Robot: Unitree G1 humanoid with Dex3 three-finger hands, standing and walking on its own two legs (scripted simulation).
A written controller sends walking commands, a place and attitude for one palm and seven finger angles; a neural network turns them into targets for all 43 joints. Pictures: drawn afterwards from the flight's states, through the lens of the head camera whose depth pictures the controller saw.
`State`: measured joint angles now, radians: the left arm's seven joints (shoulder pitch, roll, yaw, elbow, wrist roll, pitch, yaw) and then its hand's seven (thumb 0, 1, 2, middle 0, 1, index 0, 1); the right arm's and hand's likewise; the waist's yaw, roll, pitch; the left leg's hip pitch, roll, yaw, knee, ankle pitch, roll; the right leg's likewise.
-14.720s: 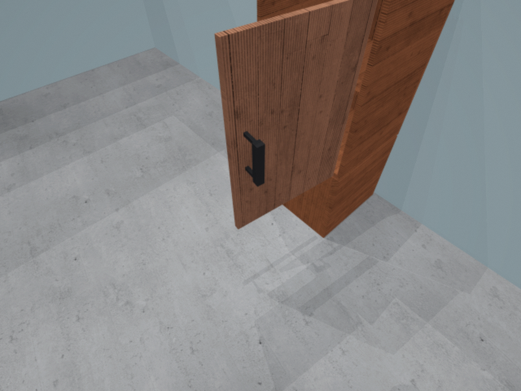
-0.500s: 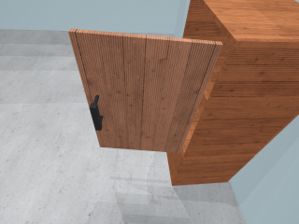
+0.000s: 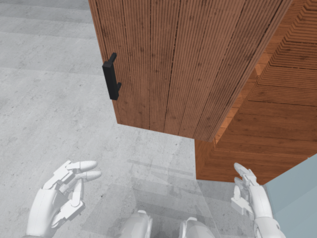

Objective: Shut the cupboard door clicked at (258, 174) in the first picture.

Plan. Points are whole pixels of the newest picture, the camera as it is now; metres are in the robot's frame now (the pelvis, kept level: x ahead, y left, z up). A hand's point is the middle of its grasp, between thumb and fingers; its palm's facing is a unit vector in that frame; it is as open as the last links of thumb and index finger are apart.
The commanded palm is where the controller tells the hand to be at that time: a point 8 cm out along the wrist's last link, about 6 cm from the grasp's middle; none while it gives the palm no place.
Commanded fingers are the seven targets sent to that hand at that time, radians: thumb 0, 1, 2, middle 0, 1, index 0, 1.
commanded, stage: raise the hand and make a fist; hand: left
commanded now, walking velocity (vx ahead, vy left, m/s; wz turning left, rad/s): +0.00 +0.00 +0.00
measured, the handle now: (114, 77) +0.52 +0.20 +0.07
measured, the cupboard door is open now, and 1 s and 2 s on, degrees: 82 82 82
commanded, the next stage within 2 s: bring the fist close to the handle in 1.34 s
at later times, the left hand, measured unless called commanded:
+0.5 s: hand (93, 183) +0.22 +0.17 +0.06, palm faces -0.11 -0.99 -0.01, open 3.3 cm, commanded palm +0.19 +0.23 +0.06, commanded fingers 0.00 0.90 0.90 -1.19 -1.38 -1.19 -1.38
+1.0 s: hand (82, 171) +0.23 +0.20 +0.07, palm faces -0.10 -0.99 -0.03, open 3.1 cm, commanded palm +0.21 +0.25 +0.07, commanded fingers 0.00 0.90 0.90 -1.30 -1.50 -1.30 -1.50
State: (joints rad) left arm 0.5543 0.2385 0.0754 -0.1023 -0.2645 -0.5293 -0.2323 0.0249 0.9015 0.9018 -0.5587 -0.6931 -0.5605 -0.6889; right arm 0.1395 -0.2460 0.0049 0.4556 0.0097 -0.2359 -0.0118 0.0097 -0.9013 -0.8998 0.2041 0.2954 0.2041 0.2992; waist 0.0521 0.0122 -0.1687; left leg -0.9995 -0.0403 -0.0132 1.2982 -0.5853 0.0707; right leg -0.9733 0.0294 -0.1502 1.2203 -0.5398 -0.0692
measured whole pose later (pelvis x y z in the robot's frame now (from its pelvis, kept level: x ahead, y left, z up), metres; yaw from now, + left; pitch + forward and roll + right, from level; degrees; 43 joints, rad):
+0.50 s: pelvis +0.01 +0.00 +0.01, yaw -2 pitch +18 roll -3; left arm 0.48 0.25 0.11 -0.08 -0.30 -0.43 -0.30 0.02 0.90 0.90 -1.02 -1.19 -1.02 -1.19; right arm 0.26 -0.26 -0.03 0.49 0.03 -0.17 -0.05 0.01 -0.90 -0.90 0.21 0.30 0.21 0.30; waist 0.00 0.02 -0.17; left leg -0.97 -0.03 0.02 1.25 -0.58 0.08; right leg -0.97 0.04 -0.11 1.19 -0.53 -0.06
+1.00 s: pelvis +0.01 +0.02 +0.02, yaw -1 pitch +16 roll -4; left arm 0.37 0.27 0.13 -0.01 -0.29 -0.39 -0.30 0.02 0.90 0.90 -1.30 -1.50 -1.30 -1.49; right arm 0.26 -0.25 0.03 0.47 0.03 -0.16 -0.03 0.01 -0.90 -0.90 0.21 0.30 0.21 0.30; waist 0.00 0.04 -0.17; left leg -0.91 -0.04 0.02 1.19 -0.55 0.09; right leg -0.90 0.04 -0.11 1.11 -0.49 -0.04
